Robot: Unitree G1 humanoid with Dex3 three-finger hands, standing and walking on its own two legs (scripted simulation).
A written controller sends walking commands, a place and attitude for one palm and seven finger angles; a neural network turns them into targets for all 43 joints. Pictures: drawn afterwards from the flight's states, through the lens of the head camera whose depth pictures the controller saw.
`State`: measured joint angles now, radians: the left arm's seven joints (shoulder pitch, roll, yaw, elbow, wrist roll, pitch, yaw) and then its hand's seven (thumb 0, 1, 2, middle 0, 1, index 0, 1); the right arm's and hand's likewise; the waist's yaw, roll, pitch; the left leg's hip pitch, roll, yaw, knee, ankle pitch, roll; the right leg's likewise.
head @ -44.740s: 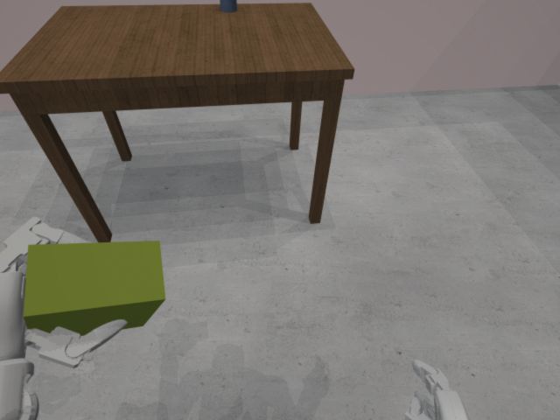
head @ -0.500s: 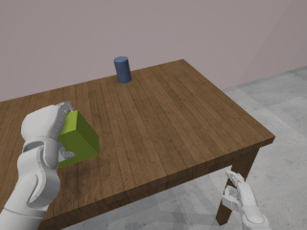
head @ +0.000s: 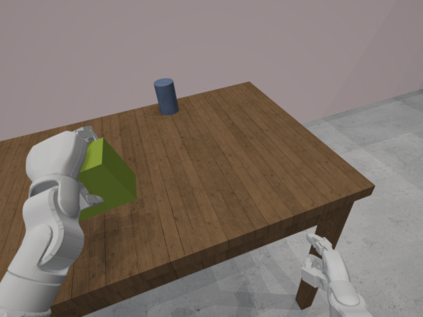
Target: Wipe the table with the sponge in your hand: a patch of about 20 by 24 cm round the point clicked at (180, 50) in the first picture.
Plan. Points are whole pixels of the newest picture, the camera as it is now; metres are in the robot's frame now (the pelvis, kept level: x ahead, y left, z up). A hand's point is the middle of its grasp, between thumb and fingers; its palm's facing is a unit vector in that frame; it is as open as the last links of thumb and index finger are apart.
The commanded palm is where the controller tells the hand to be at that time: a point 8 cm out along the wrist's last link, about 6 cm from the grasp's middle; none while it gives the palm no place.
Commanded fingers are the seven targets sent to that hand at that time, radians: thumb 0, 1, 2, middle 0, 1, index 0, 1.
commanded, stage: bring the sponge back beside the body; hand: left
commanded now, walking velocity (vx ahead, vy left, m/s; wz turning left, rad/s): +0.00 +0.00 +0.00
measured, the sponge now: (95, 187) +0.27 +0.27 +0.15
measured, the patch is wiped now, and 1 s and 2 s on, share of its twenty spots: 1.00 1.00 1.00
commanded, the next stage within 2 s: step back with the hand held close in 1.54 s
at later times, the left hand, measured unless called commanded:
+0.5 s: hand (76, 189) +0.24 +0.28 +0.18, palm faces +0.25 -0.14 -0.96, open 10.5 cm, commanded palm +0.19 +0.27 +0.25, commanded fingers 0.00 0.10 1.30 -1.20 -1.60 -1.20 -1.60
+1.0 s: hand (65, 210) +0.21 +0.28 +0.16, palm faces +0.24 -0.16 -0.96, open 10.5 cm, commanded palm +0.15 +0.28 +0.24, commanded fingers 0.00 0.10 1.30 -1.20 -1.60 -1.20 -1.60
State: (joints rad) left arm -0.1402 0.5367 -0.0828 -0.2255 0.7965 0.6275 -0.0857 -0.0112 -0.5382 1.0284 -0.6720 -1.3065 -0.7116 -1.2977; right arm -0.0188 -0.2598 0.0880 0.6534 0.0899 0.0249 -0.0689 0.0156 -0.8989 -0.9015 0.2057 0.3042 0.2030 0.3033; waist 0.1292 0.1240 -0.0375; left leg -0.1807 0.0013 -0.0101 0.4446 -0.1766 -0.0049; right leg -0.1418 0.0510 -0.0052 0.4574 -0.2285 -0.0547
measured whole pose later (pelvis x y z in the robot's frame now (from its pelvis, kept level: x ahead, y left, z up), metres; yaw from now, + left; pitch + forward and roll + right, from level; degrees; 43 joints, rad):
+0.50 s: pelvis +0.01 +0.00 +0.00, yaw +0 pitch -5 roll +0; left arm 0.01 0.55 -0.05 -0.33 0.79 0.60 -0.09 -0.01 -0.54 1.03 -0.67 -1.31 -0.71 -1.30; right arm -0.02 -0.27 0.07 0.65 0.08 0.01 -0.07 0.02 -0.90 -0.90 0.21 0.30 0.20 0.31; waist 0.15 0.13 -0.03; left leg -0.18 0.01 -0.01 0.46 -0.20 -0.01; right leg -0.13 0.06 -0.01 0.47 -0.24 -0.06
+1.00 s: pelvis +0.00 +0.00 +0.00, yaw +0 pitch -6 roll +0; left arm 0.17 0.55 -0.02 -0.43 0.77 0.57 -0.06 -0.01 -0.54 1.03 -0.67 -1.30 -0.71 -1.30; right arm -0.01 -0.26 0.07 0.65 0.07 0.00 -0.07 0.02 -0.90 -0.90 0.21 0.30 0.20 0.30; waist 0.15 0.13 -0.03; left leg -0.17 0.01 -0.01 0.48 -0.20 0.00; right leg -0.12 0.06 0.00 0.47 -0.24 -0.05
